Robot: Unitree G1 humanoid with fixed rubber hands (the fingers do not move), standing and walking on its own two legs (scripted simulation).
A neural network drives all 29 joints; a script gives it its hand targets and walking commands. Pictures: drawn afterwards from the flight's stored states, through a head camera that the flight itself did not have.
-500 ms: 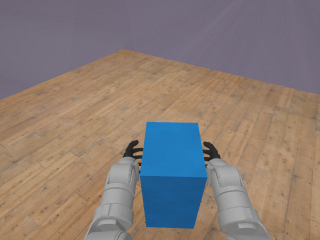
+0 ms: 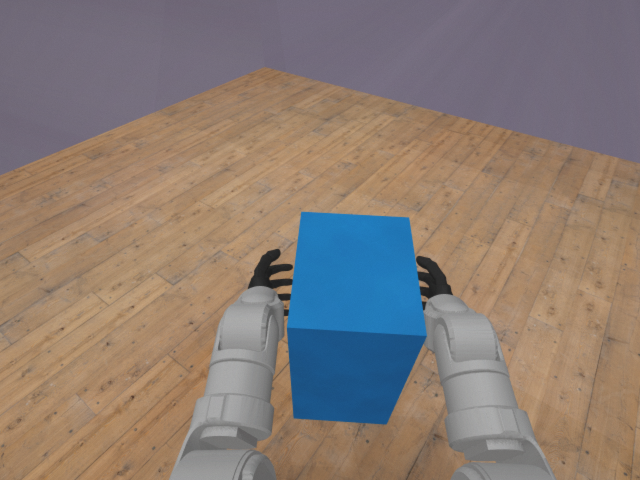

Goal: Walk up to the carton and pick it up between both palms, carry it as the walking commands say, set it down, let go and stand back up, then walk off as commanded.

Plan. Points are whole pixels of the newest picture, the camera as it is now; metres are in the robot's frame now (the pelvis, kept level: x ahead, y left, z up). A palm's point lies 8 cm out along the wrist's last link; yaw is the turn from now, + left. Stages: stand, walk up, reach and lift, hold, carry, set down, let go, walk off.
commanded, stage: carry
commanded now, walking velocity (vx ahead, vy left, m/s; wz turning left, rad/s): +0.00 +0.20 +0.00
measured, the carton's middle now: (346, 325) +0.32 -0.02 +0.02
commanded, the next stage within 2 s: none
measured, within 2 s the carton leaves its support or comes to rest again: neither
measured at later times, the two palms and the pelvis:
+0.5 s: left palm (163, 343) +0.25 +0.20 +0.10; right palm (368, 343) +0.24 -0.03 +0.10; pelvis -0.03 +0.09 +0.00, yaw -2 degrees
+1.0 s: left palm (34, 391) +0.20 +0.33 +0.08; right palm (249, 395) +0.19 +0.10 +0.09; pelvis -0.09 +0.22 +0.00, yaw -4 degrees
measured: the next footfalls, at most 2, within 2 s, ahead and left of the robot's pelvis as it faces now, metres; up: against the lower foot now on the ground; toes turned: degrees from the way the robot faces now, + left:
right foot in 0.62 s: -0.01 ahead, +0.01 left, +0.00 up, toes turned -12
left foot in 0.86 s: +0.05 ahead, +0.33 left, +0.00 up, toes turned +2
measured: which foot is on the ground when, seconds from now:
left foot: down 0.00-0.62, up 0.64-0.84, down 0.86-1.00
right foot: down 0.00-0.40, up 0.42-0.60, down 0.62-0.90, up 0.92-1.00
